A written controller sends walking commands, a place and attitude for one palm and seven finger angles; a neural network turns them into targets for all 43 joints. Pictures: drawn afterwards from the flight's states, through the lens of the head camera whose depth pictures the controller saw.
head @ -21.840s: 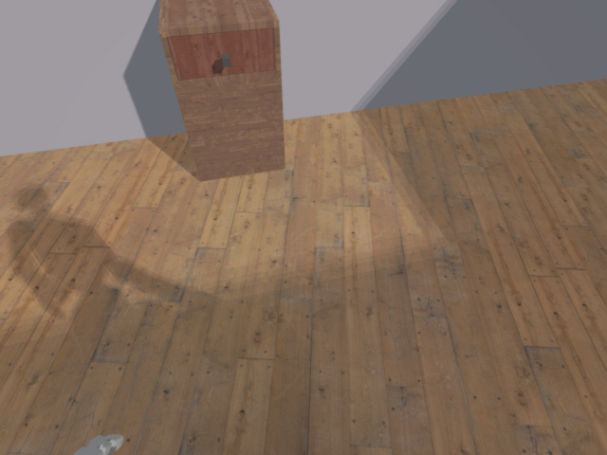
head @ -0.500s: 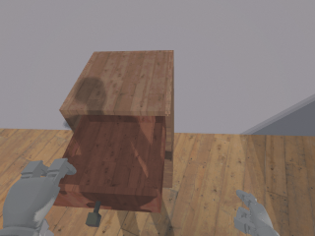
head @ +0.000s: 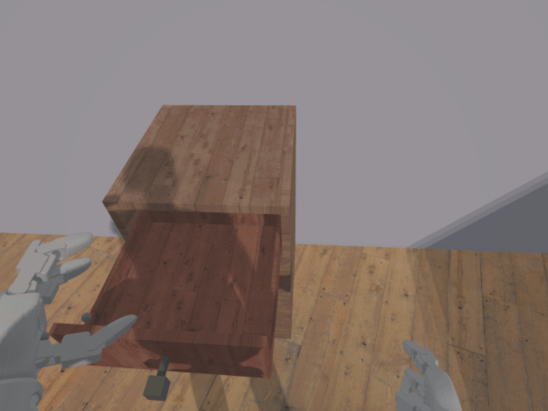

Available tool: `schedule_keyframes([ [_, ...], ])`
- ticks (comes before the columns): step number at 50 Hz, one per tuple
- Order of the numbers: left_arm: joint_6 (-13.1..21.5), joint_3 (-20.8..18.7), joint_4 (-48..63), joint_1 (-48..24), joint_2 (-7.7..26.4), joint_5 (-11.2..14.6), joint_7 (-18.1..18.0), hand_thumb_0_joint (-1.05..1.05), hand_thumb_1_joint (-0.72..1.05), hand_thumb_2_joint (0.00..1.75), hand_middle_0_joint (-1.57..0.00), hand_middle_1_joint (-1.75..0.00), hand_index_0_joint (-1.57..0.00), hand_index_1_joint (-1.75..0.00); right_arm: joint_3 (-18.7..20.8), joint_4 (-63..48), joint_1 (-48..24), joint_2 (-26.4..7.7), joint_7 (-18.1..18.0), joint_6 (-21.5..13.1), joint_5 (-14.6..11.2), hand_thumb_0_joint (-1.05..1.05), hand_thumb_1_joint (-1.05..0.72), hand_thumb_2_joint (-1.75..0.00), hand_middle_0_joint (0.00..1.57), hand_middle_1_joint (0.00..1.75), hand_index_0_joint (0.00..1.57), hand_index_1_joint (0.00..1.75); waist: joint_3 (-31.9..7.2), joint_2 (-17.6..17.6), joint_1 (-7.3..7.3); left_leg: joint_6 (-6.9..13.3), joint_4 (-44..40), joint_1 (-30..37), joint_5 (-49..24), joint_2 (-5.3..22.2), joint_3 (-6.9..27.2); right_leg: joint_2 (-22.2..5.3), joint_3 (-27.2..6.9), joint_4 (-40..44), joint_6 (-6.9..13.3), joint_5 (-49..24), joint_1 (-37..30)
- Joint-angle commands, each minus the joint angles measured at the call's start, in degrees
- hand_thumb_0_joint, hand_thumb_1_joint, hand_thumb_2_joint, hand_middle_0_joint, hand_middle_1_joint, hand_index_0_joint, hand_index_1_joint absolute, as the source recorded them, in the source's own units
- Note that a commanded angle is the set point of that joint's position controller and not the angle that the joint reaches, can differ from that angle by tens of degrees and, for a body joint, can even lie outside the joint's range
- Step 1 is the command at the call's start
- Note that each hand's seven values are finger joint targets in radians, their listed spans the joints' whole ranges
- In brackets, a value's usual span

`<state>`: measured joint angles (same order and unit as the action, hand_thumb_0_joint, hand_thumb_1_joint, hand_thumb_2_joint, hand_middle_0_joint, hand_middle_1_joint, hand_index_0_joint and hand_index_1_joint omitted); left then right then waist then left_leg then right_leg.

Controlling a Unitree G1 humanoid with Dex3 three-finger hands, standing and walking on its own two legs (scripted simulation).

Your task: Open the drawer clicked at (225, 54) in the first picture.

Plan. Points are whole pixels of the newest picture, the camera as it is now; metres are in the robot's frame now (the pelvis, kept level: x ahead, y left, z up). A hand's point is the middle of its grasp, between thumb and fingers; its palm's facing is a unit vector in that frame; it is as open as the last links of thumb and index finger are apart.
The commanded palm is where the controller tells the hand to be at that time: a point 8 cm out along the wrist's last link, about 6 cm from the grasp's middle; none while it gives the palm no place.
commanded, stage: draw the hand back to the body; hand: left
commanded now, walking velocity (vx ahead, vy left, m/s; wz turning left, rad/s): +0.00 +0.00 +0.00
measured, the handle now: (160, 377) +0.21 +0.25 -0.16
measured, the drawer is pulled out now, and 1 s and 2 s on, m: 0.30 0.30 0.30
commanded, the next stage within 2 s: step back with the hand held close in 0.50 s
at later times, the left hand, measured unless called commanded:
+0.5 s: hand (92, 311) +0.18 +0.21 +0.16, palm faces +0.38 -0.83 -0.41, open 7.6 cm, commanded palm +0.13 +0.26 +0.17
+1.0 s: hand (73, 322) +0.17 +0.24 +0.14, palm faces +0.29 -0.82 -0.50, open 7.4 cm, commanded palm +0.10 +0.28 +0.17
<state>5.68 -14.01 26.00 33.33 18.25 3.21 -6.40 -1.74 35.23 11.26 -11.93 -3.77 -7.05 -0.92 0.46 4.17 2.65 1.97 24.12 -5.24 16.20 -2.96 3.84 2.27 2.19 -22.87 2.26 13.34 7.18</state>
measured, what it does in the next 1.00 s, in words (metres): stands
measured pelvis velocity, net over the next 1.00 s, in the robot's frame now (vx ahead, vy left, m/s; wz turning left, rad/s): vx -0.02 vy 0.00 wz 0.01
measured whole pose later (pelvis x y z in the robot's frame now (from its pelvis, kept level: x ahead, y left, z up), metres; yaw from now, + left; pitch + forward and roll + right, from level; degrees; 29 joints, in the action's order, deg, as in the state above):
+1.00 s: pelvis -0.02 +0.00 +0.00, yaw +1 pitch +3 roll -1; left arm 9.8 -20.5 34.0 38.1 22.6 2.6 -7.0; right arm 2.1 32.6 8.6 -12.8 -4.0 -0.1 -1.4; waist 1.6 0.1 -0.5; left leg 1.9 27.2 -15.1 14.8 -3.2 4.4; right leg 1.9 3.2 -24.7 2.1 11.5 16.2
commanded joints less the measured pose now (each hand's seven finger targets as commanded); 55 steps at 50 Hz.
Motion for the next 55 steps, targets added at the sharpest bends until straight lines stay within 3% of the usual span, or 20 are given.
schedule_keyframes([
  [1,3.89,-7.96,12.39,-3.66,10.23,0.54,-1.36,0.0,0.41,0.69,-0.24,-0.62,-0.24,-0.62,2.27,-9.59,-8.33,-5.13,-0.8,-3.51,-0.17,0.0,-0.9,-0.9,0.2,0.3,0.2,0.3,-4.61,-1.51,0.31,-0.96,-3.73,-2.47,-14.97,3.49,-0.85,-3.19,-0.41,3.56,-0.72,-10.04,-3.63],
  [5,4.23,-7.38,12.65,-4.31,9.05,0.89,-1.42,0.0,0.55,0.75,-0.22,-0.52,-0.22,-0.52,2.25,-9.39,-8.7,-4.76,-1.02,-3.61,-0.48,0.0,-0.9,-0.9,0.2,0.3,0.2,0.3,-2.71,1.05,-0.03,-0.95,-3.94,-2.54,-13.5,3.52,-0.94,-3.37,-0.8,3.88,-0.72,-8.35,-3.05],
  [6,4.43,-8.95,13.11,-5.02,10.83,0.85,-1.56,0.0,0.58,0.76,-0.22,-0.5,-0.22,-0.5,2.28,-9.37,-8.86,-5.14,-1.02,-3.74,-0.31,0.0,-0.9,-0.9,0.2,0.3,0.2,0.3,-3.77,-0.41,0.49,-0.71,-3.98,-2.12,-13.48,3.28,-1.03,-3.32,-0.84,4.46,-0.87,-8.58,-3.21],
  [11,4.84,-9.75,12.04,-4.32,10.5,1.14,-1.29,0.0,0.76,0.84,-0.21,-0.39,-0.21,-0.39,2.61,-8.77,-9.05,-5.06,-1.01,-3.73,-0.28,0.0,-0.9,-0.9,0.2,0.3,0.2,0.3,-3.64,-2.2,0.46,-0.31,-3.43,-1.65,-14.02,3.25,-1.62,-3.35,-1.44,4.92,-1.12,-9.85,-3.21],
  [13,4.42,-8.59,10.87,-3.59,9.03,1.26,-1.04,0.0,0.83,0.87,-0.21,-0.34,-0.21,-0.34,2.75,-8.58,-9.22,-4.84,-0.91,-3.51,-0.43,0.0,-0.9,-0.9,0.2,0.3,0.2,0.3,-1.97,-0.07,0.24,-0.48,-3.22,-2.36,-14.28,3.21,-1.96,-3.45,-1.81,5.03,-1.04,-10.67,-2.72],
  [15,4.62,-8.26,10.51,-3.66,8.67,1.49,-0.86,0.0,0.9,0.9,-0.2,-0.3,-0.2,-0.3,2.88,-8.8,-9.29,-4.79,-0.88,-3.21,-0.48,0.0,-0.9,-0.9,0.2,0.3,0.2,0.3,-2.31,-3.23,0.03,-0.24,-3.48,-2.49,-13.74,3.46,-1.68,-3.52,-1.65,4.5,-1.33,-10.08,-3.18],
  [19,4.94,-9.78,12.22,-5.03,10.85,1.16,-0.98,0.0,0.9,0.9,-0.2,-0.3,-0.2,-0.3,2.74,-8.72,-9.49,-5.13,-0.99,-3.34,-0.22,0.0,-0.9,-0.9,0.2,0.3,0.2,0.3,-3.69,-0.54,0.36,-0.23,-3.36,-1.61,-13.09,3.13,-2.07,-3.59,-2.21,5.63,-1.4,-9.21,-2.93],
  [27,4.8,-9.22,11.54,-4.5,9.9,1.37,-1.14,0.0,0.9,0.9,-0.2,-0.3,-0.2,-0.3,2.78,-8.73,-9.67,-4.54,-1.21,-3.31,-0.28,0.0,-0.9,-0.9,0.2,0.3,0.2,0.3,-3.19,-2.89,0.21,0.11,-3.11,-1.48,-13.16,3.24,-2.1,-3.75,-2.38,5.63,-1.68,-9.25,-3.03],
  [28,4.93,-9.04,12.68,-5.48,10.07,1.18,-1.11,0.0,0.9,0.9,-0.2,-0.3,-0.2,-0.3,2.86,-8.79,-9.7,-4.82,-1.23,-3.41,-0.3,0.0,-0.9,-0.9,0.2,0.3,0.2,0.3,-2.87,-0.32,0.09,-0.11,-2.99,-1.1,-13.2,3.04,-2.29,-3.62,-2.78,6.29,-1.49,-9.21,-2.36],
  [30,4.99,-8.89,11.43,-4.49,9.6,1.31,-1.17,0.0,0.9,0.9,-0.2,-0.3,-0.2,-0.3,2.82,-8.53,-9.65,-4.53,-1.2,-3.52,-0.29,0.0,-0.9,-0.9,0.2,0.3,0.2,0.3,-3.1,-1.52,0.18,-0.02,-3.29,-1.33,-13.08,3.21,-2.12,-3.79,-2.35,5.77,-1.6,-9.06,-3.05],
  [31,8.04,-19.14,19.7,-13.22,19.37,0.58,-2.14,0.0,0.9,0.9,-0.2,-0.3,-0.2,-0.3,3.66,-11.11,-7.85,-7.13,-0.91,-2.14,-0.29,0.0,-0.9,-0.9,0.2,0.3,0.2,0.3,2.9,-3.92,-1.04,0.58,-1.2,-6.85,-8.82,3.63,1.96,-7.01,-9.67,9.08,-1.17,-9.58,2.01],
  [32,8.44,-15.78,12.14,-6.22,13.74,0.27,-1.57,0.0,0.9,0.9,-0.2,-0.3,-0.2,-0.3,3.97,-8.93,-8.01,-5.78,-0.61,-1.23,0.17,0.0,-0.9,-0.9,0.2,0.3,0.2,0.3,1.77,-7.83,-1.63,0.73,1.2,-5.95,-7.4,3.56,1.82,-8.8,-10.27,9.81,-0.83,-8.51,3.15],
  [33,8.91,-14.99,13.06,-5.25,13.21,-0.02,-1.21,0.0,0.9,0.9,-0.2,-0.3,-0.2,-0.3,4.18,-10.06,-8.1,-6.14,-0.21,-0.58,0.17,0.0,-0.9,-0.9,0.2,0.3,0.2,0.3,1.67,-7.6,-1.7,0.59,2.32,-6.04,-7.04,3.13,1.64,-9.6,-11.03,10.06,-0.5,-9.62,4.34],
  [35,8.76,-11.81,10.35,1.58,9.08,-0.2,-0.75,0.0,0.9,0.9,-0.2,-0.3,-0.2,-0.3,4.6,-9.78,-8.23,-6.18,0.34,0.74,-0.11,0.0,-0.9,-0.9,0.2,0.3,0.2,0.3,-3.27,-6.73,-2.03,0.76,3.89,-5.28,-8.14,3.19,0.5,-10.72,-9.97,8.44,-0.86,-10.3,3.5],
  [37,8.75,-11.76,12.17,3.6,9.36,-0.06,-0.98,0.0,0.9,0.9,-0.2,-0.3,-0.2,-0.3,5.02,-10.13,-8.44,-6.5,0.47,1.91,-0.37,0.0,-0.9,-0.9,0.2,0.3,0.2,0.3,-6.62,-6.31,-2.26,0.73,3.24,-6.76,-9.73,3.62,0.41,-10.8,-8.18,6.3,-1.37,-12.36,0.81],
  [38,8.78,-11.41,13.99,3.21,9.56,-0.04,-1.0,0.0,0.9,0.9,-0.2,-0.3,-0.2,-0.3,5.07,-10.73,-8.86,-6.79,0.39,2.17,-0.48,0.0,-0.9,-0.9,0.2,0.3,0.2,0.3,-6.76,-4.0,-2.36,0.66,2.13,-7.03,-11.59,4.04,1.0,-10.23,-7.28,5.13,-1.13,-13.62,1.13],
  [41,8.51,-13.48,16.29,4.67,11.54,-0.35,-1.94,0.0,0.9,0.9,-0.2,-0.3,-0.2,-0.3,5.57,-11.19,-8.98,-6.72,-0.2,3.01,-0.43,0.0,-0.9,-0.9,0.2,0.3,0.2,0.3,-10.17,-4.53,-2.56,0.72,1.19,-7.91,-18.21,5.57,2.0,-8.44,-4.89,1.62,-1.79,-18.02,-1.66],
  [48,7.99,-14.96,21.69,5.59,14.04,-0.06,-2.54,0.0,0.9,0.9,-0.2,-0.3,-0.2,-0.3,5.75,-12.51,-8.79,-6.87,-0.88,3.62,-0.42,0.0,-0.9,-0.9,0.2,0.3,0.2,0.3,-11.79,0.58,-2.8,0.39,0.36,-11.85,-26.59,7.56,4.57,-6.74,-3.3,-3.36,-1.68,-22.36,-3.62],
  [51,7.9,-15.17,21.11,6.57,13.54,0.09,-2.58,0.0,0.9,0.9,-0.2,-0.3,-0.2,-0.3,5.78,-12.69,-8.56,-6.72,-0.68,3.58,-0.27,0.0,-0.9,-0.9,0.2,0.3,0.2,0.3,-11.27,-0.95,-2.65,0.75,-0.65,-15.1,-23.22,8.42,5.54,-6.06,-3.33,-4.55,-1.85,-18.92,-4.21],
  [55,8.15,-14.54,21.53,6.14,12.88,0.01,-2.24,0.0,0.9,0.9,-0.2,-0.3,-0.2,-0.3,5.72,-12.84,-8.42,-7.27,-0.4,3.14,-0.16,0.0,-0.9,-0.9,0.2,0.3,0.2,0.3,-9.57,0.16,-2.86,1.39,-2.13,-20.04,-16.92,9.58,6.89,-5.52,-3.84,-6.18,-1.61,-14.49,-4.0],
])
